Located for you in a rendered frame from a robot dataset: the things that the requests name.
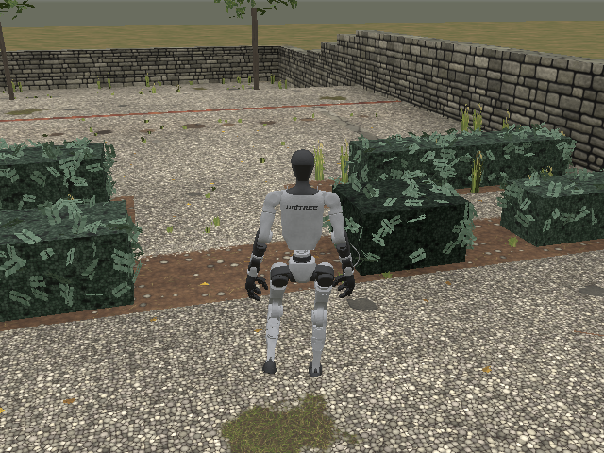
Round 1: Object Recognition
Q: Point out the robot left upper arm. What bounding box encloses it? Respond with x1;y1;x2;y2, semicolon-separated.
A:
258;190;283;243

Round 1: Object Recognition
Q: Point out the robot right hand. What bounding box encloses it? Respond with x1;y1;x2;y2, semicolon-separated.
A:
332;272;355;298

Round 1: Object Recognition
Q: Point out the humanoid robot torso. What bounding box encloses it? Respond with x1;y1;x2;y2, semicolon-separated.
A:
280;186;325;283

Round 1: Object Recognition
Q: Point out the right robot forearm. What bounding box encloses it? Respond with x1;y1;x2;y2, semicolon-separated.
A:
336;230;354;276

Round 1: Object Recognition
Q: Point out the left robot thigh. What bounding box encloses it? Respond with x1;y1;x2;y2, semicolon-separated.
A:
269;262;290;318

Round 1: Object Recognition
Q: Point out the robot left hand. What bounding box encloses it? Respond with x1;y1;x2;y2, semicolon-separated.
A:
245;275;268;301

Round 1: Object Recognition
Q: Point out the robot right upper arm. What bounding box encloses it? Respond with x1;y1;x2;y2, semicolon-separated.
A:
322;191;346;244

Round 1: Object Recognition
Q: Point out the left robot forearm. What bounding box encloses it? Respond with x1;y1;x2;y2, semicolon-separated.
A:
247;229;267;277

